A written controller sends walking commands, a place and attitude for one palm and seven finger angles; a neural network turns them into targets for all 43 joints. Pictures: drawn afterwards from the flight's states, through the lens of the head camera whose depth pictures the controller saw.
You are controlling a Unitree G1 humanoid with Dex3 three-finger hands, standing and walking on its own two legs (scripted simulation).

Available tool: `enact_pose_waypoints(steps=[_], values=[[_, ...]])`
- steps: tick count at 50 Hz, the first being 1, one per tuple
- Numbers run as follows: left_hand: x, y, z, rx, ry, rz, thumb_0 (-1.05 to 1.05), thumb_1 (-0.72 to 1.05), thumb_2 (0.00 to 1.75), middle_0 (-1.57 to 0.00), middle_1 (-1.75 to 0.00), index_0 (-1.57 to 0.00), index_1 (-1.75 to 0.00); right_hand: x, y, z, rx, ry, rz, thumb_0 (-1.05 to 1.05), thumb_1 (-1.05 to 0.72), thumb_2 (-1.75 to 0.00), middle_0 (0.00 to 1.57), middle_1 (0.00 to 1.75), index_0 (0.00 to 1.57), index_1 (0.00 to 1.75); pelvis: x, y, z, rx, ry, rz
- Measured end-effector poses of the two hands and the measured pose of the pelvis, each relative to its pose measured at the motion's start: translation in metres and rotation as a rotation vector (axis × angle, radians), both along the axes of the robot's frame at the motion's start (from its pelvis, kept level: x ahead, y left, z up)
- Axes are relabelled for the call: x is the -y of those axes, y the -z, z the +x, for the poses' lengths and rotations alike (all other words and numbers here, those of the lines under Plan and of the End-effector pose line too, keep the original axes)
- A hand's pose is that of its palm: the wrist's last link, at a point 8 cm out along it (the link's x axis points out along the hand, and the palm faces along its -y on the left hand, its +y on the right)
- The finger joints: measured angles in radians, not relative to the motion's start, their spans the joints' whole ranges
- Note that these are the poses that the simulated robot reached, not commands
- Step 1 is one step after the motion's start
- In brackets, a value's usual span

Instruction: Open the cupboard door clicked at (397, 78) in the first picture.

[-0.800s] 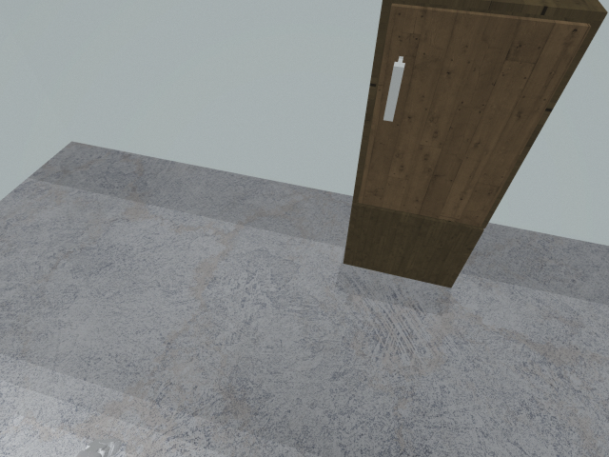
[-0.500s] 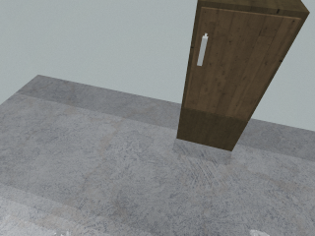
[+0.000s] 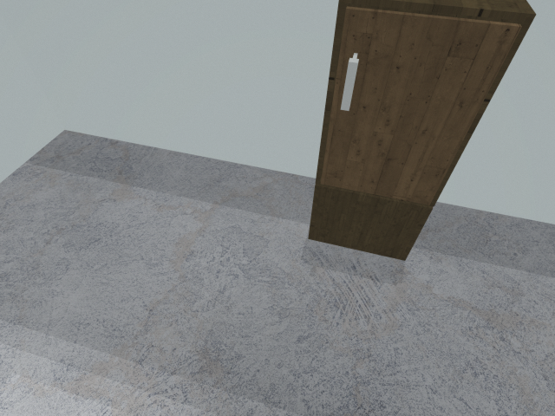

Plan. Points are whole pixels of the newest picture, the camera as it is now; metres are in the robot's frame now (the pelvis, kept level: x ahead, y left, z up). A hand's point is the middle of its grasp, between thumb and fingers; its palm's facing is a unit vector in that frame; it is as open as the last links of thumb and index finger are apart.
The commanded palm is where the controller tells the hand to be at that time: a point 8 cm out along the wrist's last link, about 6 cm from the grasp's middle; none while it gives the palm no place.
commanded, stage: stand and wait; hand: left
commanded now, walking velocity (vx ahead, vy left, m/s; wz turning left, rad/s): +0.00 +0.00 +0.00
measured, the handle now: (350, 81) +0.93 -0.15 +0.03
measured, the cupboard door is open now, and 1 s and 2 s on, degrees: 0 0 0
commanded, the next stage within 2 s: look at it before walking up in 0.02 s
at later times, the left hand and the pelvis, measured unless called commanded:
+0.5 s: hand out of the picture +0.08 +0.24 -0.15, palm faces -0.04 -0.94 -0.34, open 7.4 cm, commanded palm none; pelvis +0.00 +0.00 +0.00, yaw +0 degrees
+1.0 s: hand out of the picture +0.07 +0.22 -0.17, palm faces -0.10 -0.95 -0.30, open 7.4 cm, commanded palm none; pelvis +0.00 +0.00 -0.01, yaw -5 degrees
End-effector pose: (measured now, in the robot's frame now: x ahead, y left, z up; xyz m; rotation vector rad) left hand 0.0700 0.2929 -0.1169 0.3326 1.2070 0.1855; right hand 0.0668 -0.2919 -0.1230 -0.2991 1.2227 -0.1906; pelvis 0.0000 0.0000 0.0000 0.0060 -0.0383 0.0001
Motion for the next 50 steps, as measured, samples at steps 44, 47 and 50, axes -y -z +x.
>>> enact_pose_waypoints(steps=[44, 47, 50], values=[[0.007, 0.004, 0.002, -0.022, 0.002, -0.005, 0.0, 0.9, 0.9, -0.2, -0.3, -0.2, -0.3, -0.001, -0.001, 0.012, 0.032, 0.011, -0.001, 0.01, -0.91, -0.9, 0.21, 0.3, 0.2, 0.3, 0.003, 0.001, 0.001, -0.015, 0.034, -0.001], [0.015, 0.011, 0.0, -0.047, 0.019, -0.02, 0.0, 0.9, 0.9, -0.2, -0.3, -0.2, -0.3, -0.009, 0.005, 0.005, 0.044, 0.046, 0.016, 0.01, -0.91, -0.9, 0.21, 0.3, 0.2, 0.3, 0.002, 0.005, -0.001, -0.02, 0.065, 0.001], [0.026, 0.019, -0.001, -0.067, 0.044, -0.045, 0.0, 0.9, 0.9, -0.2, -0.3, -0.2, -0.3, -0.017, 0.012, -0.007, 0.047, 0.086, 0.04, 0.01, -0.91, -0.9, 0.21, 0.3, 0.2, 0.3, 0.003, 0.01, -0.005, -0.024, 0.095, 0.008]])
